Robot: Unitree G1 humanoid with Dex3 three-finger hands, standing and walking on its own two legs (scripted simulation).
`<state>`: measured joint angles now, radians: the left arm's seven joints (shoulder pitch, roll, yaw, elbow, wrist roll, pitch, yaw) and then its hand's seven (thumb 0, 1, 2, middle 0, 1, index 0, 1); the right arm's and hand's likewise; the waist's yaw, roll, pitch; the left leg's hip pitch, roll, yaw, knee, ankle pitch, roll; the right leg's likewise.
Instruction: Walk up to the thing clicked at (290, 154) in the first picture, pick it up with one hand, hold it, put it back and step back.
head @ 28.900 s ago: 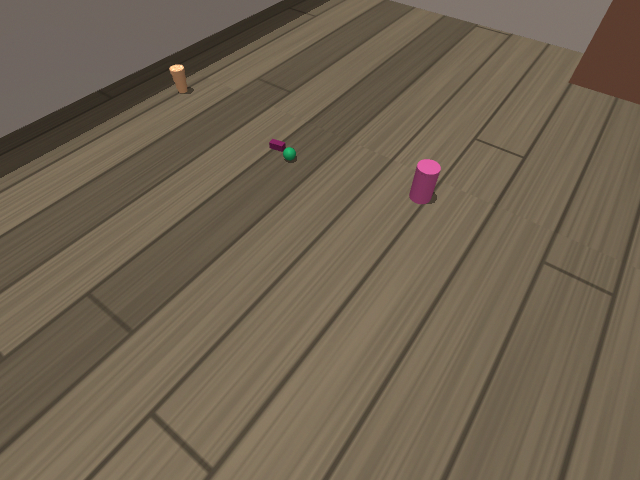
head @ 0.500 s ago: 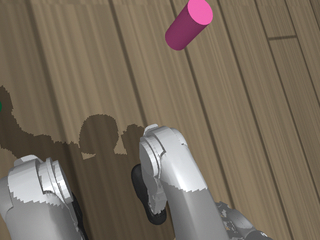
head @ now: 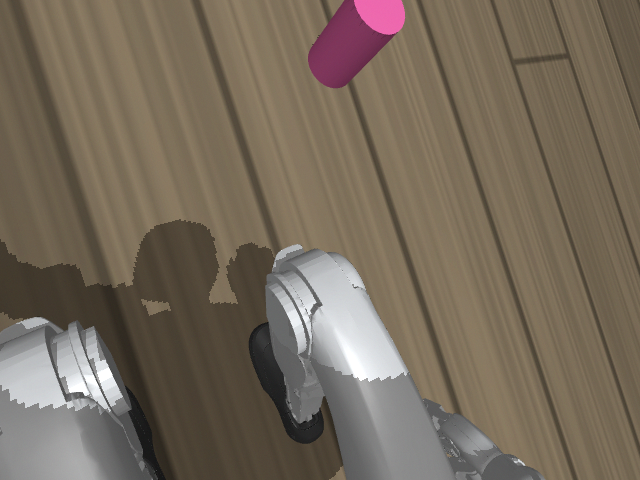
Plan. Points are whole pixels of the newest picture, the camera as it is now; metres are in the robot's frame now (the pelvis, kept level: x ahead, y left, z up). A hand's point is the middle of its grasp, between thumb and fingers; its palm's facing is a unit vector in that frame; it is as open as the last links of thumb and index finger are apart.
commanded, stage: rest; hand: left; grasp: from above
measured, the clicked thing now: out of the picture +0.45 +0.31 -0.27
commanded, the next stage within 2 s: open in 0.36 s
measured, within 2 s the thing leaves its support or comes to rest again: neither
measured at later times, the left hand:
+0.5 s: hand out of the picture +0.43 +0.32 -0.23, palm faces -0.42 -0.16 -0.89, open 8.5 cm
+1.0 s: hand out of the picture +0.44 +0.32 -0.23, palm faces -0.42 -0.15 -0.89, open 11.5 cm
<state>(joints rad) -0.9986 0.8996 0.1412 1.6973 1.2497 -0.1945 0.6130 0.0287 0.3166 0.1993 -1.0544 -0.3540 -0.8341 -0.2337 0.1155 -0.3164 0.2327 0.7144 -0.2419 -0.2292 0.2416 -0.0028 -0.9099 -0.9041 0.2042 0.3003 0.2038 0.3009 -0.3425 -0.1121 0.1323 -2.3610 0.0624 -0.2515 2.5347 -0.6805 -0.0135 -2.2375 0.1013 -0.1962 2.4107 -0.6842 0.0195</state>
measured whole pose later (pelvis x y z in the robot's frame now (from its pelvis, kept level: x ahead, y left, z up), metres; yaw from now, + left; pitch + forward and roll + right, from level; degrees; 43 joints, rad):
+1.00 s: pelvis +0.00 +0.00 +0.00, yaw -1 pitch +27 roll -13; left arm -1.01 0.92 0.11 1.71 1.22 -0.18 0.62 0.00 -0.10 0.63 -0.46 -0.63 -0.46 -0.64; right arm 0.10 -0.33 0.27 0.69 -0.24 -0.25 0.26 0.00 -0.90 -0.90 0.20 0.30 0.20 0.30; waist -0.35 -0.13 0.15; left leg -2.35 0.07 -0.26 2.53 -0.69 -0.01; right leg -2.22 0.11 -0.20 2.39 -0.68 0.03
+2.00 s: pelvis -0.01 -0.01 +0.06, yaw +6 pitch +32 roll -7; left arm -0.97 0.67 -0.05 1.32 1.11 -0.06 0.23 0.00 -0.47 0.98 -0.10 -0.98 -0.11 -0.99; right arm 0.13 -0.29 0.09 0.68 -0.09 -0.06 0.18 0.00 -0.90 -0.90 0.20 0.30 0.20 0.30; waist -0.20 0.02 -0.09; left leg -2.23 0.05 -0.14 2.29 -0.63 0.00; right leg -2.13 0.07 -0.11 2.24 -0.67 0.00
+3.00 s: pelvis +0.00 +0.00 +0.18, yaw +10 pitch +32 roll -5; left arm -0.34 0.42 -0.01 0.60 0.59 0.09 0.12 0.00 0.75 0.90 -0.21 -0.35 -0.22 -0.36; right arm 0.13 -0.27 -0.02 0.64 0.01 0.00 0.04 0.00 -0.90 -0.90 0.20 0.30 0.20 0.30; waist -0.06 0.04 -0.20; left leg -1.85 0.04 -0.08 1.91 -0.61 0.00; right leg -1.77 0.04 -0.07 1.88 -0.67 0.00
